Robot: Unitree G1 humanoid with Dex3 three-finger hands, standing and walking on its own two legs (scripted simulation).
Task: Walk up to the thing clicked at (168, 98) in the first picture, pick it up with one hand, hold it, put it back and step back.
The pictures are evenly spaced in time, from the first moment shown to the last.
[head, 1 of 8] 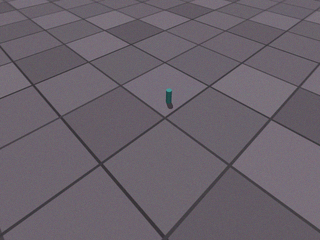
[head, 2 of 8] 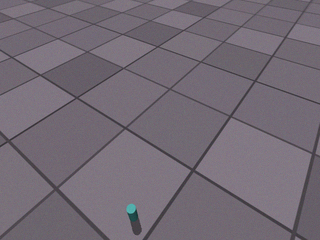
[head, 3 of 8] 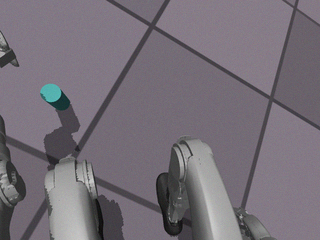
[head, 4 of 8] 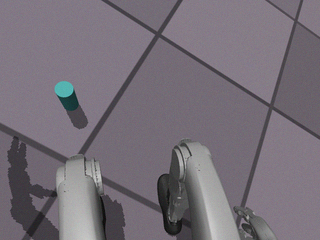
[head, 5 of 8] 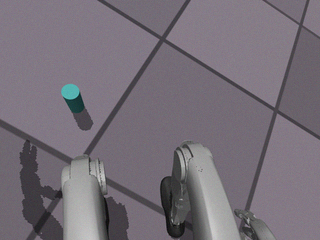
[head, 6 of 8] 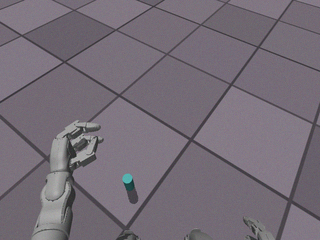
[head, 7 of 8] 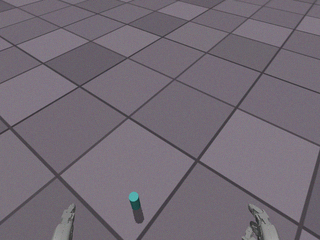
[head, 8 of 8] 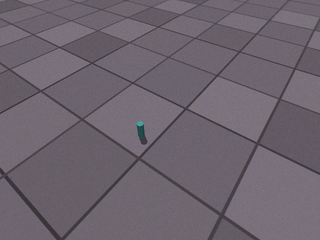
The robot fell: no
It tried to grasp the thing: yes
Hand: left
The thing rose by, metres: 0.00
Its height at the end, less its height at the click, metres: +0.00
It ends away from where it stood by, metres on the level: 0.00
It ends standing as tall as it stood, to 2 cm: yes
